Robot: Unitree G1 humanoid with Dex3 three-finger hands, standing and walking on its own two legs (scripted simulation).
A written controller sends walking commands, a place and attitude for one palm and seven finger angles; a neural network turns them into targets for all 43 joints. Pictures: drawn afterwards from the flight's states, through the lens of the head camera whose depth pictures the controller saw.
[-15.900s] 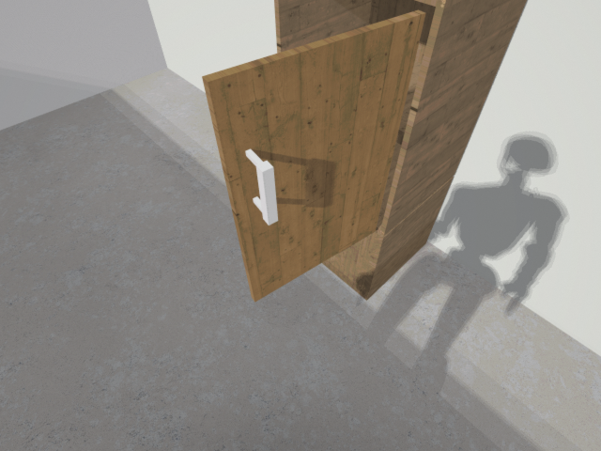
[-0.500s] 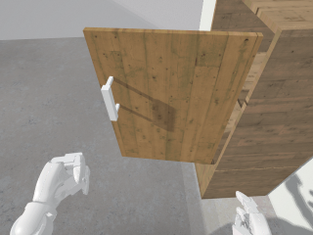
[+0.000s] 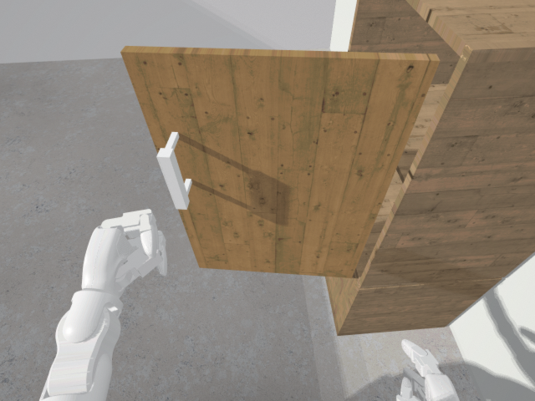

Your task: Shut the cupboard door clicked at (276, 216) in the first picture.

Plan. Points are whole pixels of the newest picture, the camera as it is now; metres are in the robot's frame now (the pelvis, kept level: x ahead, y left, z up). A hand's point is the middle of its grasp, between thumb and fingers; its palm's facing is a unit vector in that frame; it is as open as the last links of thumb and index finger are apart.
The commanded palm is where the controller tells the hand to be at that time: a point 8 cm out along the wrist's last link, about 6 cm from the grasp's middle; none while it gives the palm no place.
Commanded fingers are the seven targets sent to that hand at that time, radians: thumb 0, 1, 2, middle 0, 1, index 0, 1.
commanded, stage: bring the fist close to the handle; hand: left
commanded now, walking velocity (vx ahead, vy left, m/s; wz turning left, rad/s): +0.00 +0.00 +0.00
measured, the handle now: (178, 172) +0.46 +0.18 +0.09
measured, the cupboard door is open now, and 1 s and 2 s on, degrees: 81 81 72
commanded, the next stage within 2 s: push the door shut along its arc in 0.86 s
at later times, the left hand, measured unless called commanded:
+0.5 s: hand (202, 222) +0.36 +0.12 +0.08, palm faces -0.08 -1.00 -0.01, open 3.1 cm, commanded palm +0.33 +0.18 +0.09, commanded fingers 0.00 0.90 0.90 -1.30 -1.50 -1.30 -1.50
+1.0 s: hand (198, 211) +0.36 +0.12 +0.10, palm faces -0.04 -1.00 -0.02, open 3.1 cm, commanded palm +0.34 +0.18 +0.09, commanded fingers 0.00 0.90 0.90 -1.30 -1.50 -1.30 -1.50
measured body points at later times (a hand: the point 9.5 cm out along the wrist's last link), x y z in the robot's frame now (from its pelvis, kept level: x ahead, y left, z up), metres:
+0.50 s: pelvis +0.00 +0.00 +0.00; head +0.04 -0.01 +0.45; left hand +0.36 +0.17 +0.08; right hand +0.14 -0.24 -0.10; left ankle +0.01 +0.11 -0.71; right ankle -0.01 -0.09 -0.71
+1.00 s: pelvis -0.01 +0.00 +0.00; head +0.03 -0.02 +0.45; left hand +0.36 +0.18 +0.10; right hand +0.11 -0.25 -0.10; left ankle +0.01 +0.11 -0.71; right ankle -0.01 -0.09 -0.71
